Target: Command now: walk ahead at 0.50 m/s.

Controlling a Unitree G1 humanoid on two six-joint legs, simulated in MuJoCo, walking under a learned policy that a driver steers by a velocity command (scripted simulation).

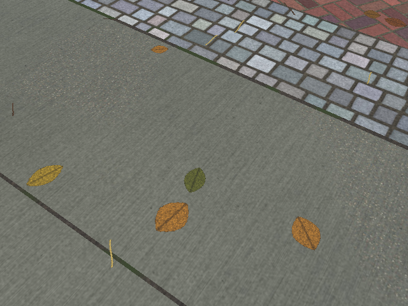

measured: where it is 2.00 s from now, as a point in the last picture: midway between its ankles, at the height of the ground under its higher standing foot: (131, 170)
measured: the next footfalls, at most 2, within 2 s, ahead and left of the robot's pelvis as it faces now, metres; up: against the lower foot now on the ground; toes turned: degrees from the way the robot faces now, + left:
right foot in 0.38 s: +0.38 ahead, -0.14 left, +0.00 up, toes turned +8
left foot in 0.90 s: +0.56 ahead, +0.20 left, +0.00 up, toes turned +30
